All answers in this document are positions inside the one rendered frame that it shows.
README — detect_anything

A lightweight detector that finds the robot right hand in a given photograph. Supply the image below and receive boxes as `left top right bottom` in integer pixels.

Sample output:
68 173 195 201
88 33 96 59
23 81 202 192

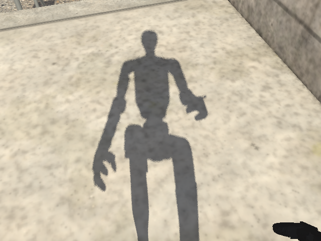
272 221 321 241

